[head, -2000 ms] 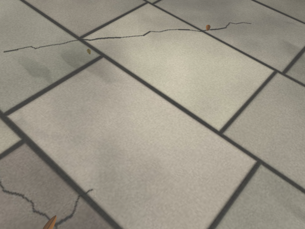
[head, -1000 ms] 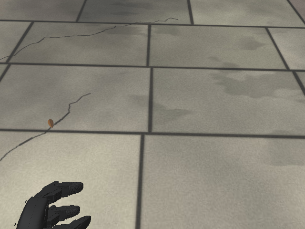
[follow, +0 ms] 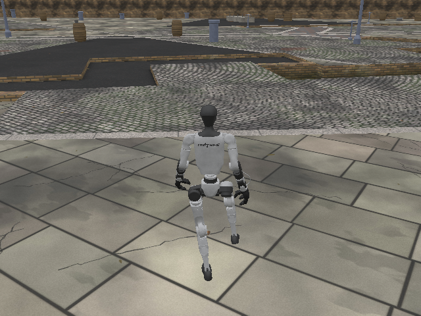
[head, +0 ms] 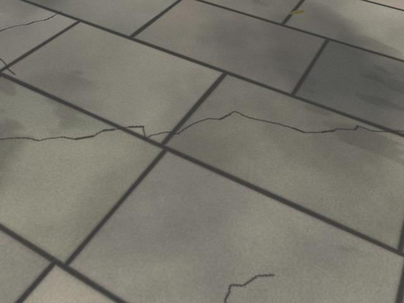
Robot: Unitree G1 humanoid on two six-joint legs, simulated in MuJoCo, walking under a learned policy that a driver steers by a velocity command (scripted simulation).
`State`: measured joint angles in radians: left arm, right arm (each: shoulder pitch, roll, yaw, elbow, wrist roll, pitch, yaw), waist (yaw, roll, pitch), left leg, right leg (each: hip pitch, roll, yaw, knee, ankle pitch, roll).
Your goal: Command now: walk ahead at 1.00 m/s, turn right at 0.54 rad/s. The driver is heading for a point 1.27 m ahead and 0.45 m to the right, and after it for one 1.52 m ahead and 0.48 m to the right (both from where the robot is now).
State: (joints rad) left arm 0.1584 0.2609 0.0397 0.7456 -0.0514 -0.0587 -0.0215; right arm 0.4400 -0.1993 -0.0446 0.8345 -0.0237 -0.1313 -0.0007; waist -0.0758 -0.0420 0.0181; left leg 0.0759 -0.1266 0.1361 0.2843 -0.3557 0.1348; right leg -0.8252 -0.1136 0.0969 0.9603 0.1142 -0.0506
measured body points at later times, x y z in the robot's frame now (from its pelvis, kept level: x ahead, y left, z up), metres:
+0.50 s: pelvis +0.46 -0.03 +0.00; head +0.48 -0.05 +0.45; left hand +0.57 +0.21 -0.12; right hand +0.66 -0.32 -0.02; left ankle +0.72 +0.07 -0.69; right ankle +0.32 -0.07 -0.73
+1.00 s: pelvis +0.82 -0.23 -0.03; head +0.84 -0.26 +0.42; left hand +1.15 -0.34 -0.05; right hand +0.56 -0.33 -0.16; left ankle +0.74 +0.05 -0.72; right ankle +0.87 -0.44 -0.72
